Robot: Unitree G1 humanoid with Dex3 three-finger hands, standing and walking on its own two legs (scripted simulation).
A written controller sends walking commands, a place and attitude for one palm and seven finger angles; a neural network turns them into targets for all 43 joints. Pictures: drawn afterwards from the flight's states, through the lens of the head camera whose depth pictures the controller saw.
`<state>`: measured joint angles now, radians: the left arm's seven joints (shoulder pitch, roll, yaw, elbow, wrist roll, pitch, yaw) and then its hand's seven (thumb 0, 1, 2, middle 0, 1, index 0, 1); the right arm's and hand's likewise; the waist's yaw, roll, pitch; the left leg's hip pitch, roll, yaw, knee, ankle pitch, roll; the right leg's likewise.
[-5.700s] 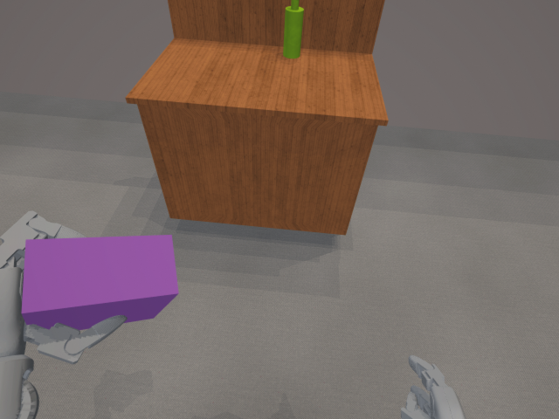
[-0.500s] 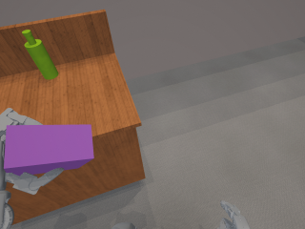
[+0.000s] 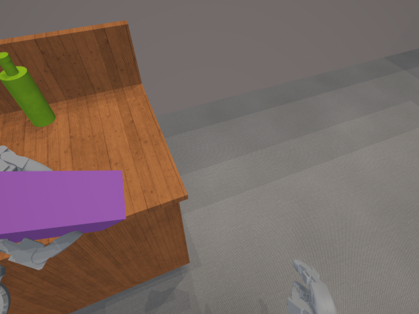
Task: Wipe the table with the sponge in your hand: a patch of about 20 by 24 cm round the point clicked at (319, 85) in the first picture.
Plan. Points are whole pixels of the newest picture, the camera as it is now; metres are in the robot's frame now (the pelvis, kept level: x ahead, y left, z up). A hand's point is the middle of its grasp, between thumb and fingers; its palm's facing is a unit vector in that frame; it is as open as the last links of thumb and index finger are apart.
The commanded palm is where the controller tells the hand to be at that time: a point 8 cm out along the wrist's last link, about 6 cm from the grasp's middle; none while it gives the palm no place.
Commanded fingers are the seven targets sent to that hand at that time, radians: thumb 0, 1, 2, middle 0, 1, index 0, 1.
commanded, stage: come to a stop and stand still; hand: left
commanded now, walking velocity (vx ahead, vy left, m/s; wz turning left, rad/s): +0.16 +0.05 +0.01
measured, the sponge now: (80, 206) +0.23 +0.20 +0.16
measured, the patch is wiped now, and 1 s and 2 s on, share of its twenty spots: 0.00 0.00 0.00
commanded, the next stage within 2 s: none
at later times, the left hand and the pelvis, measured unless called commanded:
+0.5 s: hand (29, 194) +0.23 +0.26 +0.18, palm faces +0.41 -0.76 -0.51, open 10.8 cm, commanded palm +0.16 +0.28 +0.18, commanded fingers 0.00 0.10 1.30 -1.20 -1.60 -1.20 -1.60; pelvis +0.00 +0.00 -0.01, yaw +0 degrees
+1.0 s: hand out of the picture +0.16 +0.35 +0.18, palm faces +0.54 -0.79 -0.29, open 10.8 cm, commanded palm +0.10 +0.36 +0.18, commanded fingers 0.00 0.10 1.30 -1.20 -1.60 -1.20 -1.60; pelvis -0.04 +0.07 +0.00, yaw +3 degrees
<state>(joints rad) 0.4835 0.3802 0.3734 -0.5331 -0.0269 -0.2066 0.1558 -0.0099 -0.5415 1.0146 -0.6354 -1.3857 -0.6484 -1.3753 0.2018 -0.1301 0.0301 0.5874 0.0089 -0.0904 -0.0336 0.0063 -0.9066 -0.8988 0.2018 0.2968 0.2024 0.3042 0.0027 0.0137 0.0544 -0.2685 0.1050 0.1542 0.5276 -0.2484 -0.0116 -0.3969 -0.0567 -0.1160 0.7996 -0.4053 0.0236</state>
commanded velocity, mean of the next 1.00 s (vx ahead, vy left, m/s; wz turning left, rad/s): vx -0.03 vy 0.04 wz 0.00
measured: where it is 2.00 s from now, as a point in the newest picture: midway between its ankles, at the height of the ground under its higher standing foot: outside the picture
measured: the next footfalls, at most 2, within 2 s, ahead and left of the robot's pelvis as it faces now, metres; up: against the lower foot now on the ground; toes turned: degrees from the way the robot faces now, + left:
right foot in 0.06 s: +0.08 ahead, -0.11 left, +0.00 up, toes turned -8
left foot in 0.44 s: +0.08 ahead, +0.11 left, +0.00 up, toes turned +5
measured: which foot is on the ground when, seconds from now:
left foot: down 0.00-0.08, up 0.10-0.42, down 0.44-1.00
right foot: up 0.00-0.04, down 0.06-1.00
